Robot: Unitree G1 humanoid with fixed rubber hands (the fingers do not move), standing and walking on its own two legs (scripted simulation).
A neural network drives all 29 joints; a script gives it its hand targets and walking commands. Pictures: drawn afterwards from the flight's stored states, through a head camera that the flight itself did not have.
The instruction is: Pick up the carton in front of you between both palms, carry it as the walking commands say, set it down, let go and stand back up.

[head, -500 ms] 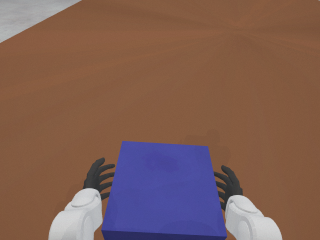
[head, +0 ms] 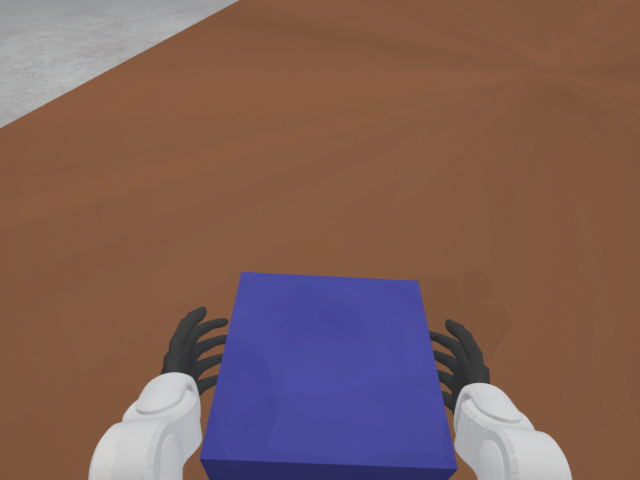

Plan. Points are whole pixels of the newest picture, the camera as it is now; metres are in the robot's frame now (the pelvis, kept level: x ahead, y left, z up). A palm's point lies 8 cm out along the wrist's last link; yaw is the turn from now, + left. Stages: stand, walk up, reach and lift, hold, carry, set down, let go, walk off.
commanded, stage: carry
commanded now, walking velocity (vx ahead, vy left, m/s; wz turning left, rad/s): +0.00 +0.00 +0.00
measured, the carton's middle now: (322, 406) +0.24 +0.01 +0.01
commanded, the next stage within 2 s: hold in 1.46 s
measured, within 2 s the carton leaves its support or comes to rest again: neither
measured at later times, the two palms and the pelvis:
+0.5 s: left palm (189, 358) +0.28 +0.17 +0.04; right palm (430, 369) +0.28 -0.13 +0.04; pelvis +0.02 +0.02 -0.01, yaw +0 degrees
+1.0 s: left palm (187, 361) +0.28 +0.17 +0.04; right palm (427, 377) +0.27 -0.12 +0.03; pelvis -0.01 +0.03 -0.01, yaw +0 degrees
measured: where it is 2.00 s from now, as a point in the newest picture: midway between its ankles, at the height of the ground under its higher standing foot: outside the picture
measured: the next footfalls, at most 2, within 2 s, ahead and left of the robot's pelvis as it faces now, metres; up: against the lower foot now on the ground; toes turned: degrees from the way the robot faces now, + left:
none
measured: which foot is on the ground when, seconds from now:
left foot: down 0.00-1.00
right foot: down 0.00-1.00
